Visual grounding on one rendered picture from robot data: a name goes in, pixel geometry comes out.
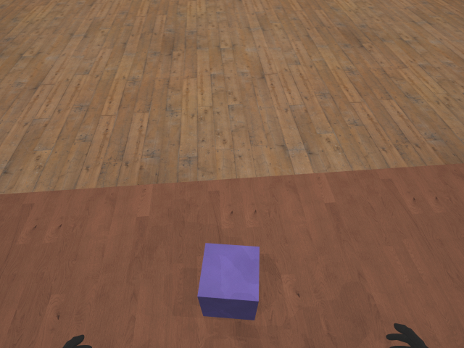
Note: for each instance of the carton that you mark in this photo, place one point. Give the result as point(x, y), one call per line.
point(229, 281)

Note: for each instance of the right robot hand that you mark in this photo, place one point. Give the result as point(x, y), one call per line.
point(406, 335)

